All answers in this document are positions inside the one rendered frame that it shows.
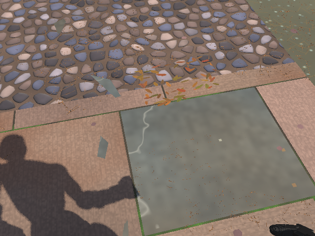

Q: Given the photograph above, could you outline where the robot right hand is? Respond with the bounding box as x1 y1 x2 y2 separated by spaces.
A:
269 223 315 236

